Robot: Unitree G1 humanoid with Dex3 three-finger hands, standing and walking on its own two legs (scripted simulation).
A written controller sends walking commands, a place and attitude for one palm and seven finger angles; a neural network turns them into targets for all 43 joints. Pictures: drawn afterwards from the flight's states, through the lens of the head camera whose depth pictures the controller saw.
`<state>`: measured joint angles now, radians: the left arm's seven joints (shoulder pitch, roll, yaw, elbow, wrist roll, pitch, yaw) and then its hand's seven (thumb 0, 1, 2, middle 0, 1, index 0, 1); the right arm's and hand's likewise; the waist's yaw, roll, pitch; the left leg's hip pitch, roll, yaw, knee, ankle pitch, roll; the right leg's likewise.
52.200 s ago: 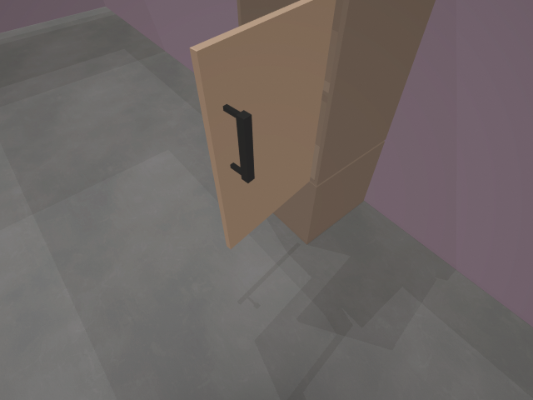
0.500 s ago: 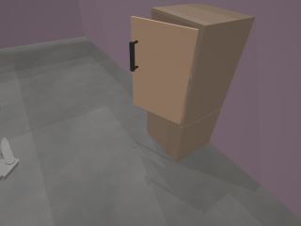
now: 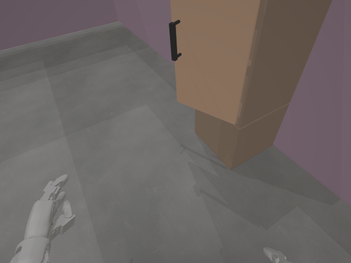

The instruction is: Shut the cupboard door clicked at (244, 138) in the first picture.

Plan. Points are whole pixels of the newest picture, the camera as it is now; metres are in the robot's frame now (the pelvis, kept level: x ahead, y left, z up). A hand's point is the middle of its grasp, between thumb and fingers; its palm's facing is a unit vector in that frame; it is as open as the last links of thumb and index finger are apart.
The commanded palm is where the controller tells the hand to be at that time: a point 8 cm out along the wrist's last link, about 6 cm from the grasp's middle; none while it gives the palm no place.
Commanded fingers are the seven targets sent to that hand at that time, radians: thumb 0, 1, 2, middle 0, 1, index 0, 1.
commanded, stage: let the arm hang, fingers relaxed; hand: left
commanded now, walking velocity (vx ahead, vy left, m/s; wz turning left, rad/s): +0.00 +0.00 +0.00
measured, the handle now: (176, 40) +1.02 +0.05 +0.06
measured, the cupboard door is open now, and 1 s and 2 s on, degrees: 23 23 23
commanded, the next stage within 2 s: look to check the result in 0.98 s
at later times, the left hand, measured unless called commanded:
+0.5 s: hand out of the picture +0.02 +0.22 -0.14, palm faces -0.01 -0.97 -0.26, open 7.3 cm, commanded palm none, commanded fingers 0.00 0.90 0.90 -0.20 -0.30 -0.20 -0.30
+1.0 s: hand out of the picture -0.01 +0.17 -0.15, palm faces -0.02 -0.99 -0.14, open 7.4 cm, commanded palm none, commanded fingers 0.00 0.90 0.90 -0.20 -0.30 -0.20 -0.30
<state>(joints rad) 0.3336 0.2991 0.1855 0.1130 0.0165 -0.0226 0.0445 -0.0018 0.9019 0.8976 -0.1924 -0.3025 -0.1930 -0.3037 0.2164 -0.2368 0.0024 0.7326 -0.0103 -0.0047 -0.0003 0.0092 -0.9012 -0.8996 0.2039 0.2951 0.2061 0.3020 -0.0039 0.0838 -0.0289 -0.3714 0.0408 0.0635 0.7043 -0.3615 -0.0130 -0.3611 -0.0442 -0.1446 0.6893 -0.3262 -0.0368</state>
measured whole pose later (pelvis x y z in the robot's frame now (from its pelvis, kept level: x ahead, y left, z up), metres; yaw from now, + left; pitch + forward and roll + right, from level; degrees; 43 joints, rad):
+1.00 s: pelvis +0.01 +0.02 +0.02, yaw -4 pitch -2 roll +0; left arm 0.32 0.10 0.00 1.15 0.01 0.00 0.03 0.00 0.91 0.90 -0.20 -0.30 -0.20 -0.30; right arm 0.35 -0.12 0.00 1.13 -0.01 0.01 -0.04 0.00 -0.91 -0.90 0.20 0.29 0.20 0.30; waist -0.01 0.00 0.02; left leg -0.18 0.02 0.14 0.41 -0.21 0.04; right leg -0.20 -0.04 -0.08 0.41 -0.18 0.00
